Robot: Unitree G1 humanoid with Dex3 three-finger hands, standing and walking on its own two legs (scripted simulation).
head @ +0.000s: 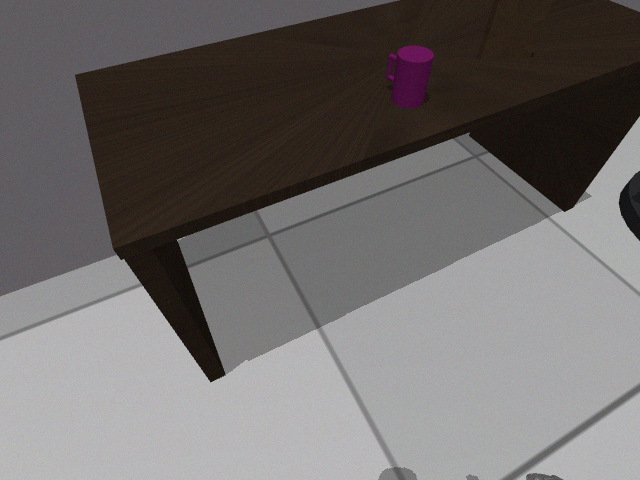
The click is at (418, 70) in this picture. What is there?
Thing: mug
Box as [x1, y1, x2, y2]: [386, 45, 433, 107]
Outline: 427,48 413,45 405,46 398,50 396,56 391,53 389,54 386,77 393,82 391,99 395,104 403,107 414,107 422,103 433,53
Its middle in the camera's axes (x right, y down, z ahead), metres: +0.20 -0.39 +0.90
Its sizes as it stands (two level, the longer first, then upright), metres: 0.113 0.079 0.110
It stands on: a support 0.74 m high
